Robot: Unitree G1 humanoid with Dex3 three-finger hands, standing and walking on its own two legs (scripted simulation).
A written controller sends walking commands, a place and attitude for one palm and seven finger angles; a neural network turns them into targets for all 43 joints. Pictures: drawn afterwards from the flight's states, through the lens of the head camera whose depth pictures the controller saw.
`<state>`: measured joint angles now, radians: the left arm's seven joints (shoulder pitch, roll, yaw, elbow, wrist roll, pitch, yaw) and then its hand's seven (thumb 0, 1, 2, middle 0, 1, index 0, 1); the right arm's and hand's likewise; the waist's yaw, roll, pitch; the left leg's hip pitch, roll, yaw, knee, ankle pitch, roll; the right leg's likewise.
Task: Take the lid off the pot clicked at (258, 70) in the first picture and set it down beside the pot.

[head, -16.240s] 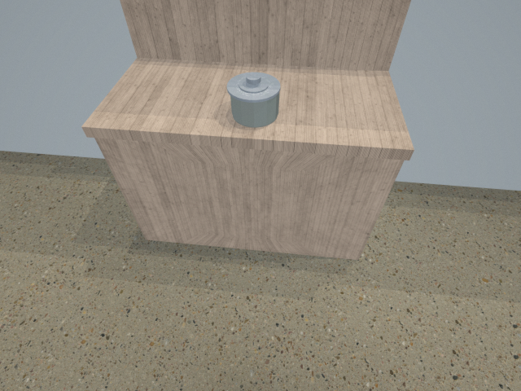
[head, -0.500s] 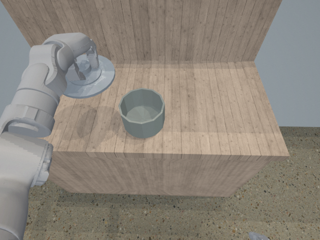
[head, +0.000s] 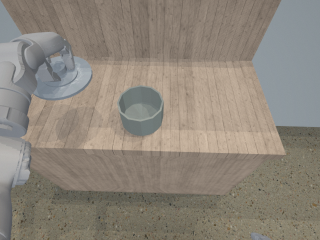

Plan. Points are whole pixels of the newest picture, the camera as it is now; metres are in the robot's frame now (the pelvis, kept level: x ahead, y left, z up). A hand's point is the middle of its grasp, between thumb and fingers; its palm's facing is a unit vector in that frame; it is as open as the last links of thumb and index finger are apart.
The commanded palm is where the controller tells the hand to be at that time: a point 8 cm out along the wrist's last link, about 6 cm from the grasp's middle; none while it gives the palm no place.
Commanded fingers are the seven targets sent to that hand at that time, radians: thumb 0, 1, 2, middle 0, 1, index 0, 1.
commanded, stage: move the lid sideways beside the pot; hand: left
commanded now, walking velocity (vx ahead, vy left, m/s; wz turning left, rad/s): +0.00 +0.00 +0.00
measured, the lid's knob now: (57, 68) +0.50 +0.26 +0.13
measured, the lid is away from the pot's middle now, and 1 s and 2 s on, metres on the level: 0.20 0.23 0.24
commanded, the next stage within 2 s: lower the lid onto the table in 0.44 s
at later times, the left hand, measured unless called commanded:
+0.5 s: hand (28, 70) +0.47 +0.31 +0.15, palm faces -0.37 -0.06 -0.93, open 7.0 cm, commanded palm +0.49 +0.30 +0.24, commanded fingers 0.00 0.77 0.86 -0.85 -1.05 -0.86 -1.05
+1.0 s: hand (44, 74) +0.48 +0.29 +0.13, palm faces -0.39 -0.06 -0.92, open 7.0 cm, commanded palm +0.50 +0.29 +0.21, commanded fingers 0.00 0.77 0.86 -0.85 -1.05 -0.86 -1.05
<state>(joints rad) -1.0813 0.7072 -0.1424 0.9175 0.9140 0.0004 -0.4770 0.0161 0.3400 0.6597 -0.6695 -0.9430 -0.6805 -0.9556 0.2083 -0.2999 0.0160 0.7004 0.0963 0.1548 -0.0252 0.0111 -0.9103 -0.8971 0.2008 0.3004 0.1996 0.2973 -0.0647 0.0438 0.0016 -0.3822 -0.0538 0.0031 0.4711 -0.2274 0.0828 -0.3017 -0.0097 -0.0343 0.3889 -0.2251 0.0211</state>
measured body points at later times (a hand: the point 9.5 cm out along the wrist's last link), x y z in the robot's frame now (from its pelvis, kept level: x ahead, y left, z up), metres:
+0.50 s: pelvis +0.01 +0.01 +0.00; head +0.09 +0.02 +0.44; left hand +0.49 +0.31 +0.21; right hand +0.07 -0.27 -0.13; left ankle +0.00 +0.06 -0.74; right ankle -0.03 -0.14 -0.74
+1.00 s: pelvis +0.00 +0.02 +0.00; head +0.09 +0.03 +0.44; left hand +0.50 +0.29 +0.18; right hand +0.06 -0.25 -0.13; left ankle +0.00 +0.06 -0.74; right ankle -0.03 -0.14 -0.74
